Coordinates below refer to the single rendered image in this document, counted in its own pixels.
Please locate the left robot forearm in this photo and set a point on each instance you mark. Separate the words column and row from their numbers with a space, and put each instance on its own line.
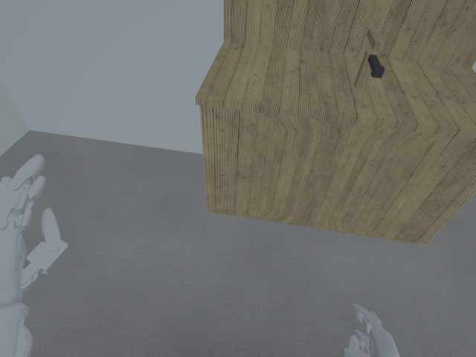
column 15, row 338

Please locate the right robot hand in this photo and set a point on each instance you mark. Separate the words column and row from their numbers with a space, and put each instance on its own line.
column 379, row 343

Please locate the tap lever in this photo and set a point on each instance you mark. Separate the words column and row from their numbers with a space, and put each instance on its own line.
column 377, row 69

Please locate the counter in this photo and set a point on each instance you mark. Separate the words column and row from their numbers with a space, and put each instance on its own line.
column 296, row 130

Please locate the left robot hand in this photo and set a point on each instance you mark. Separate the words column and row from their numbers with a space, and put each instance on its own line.
column 17, row 197

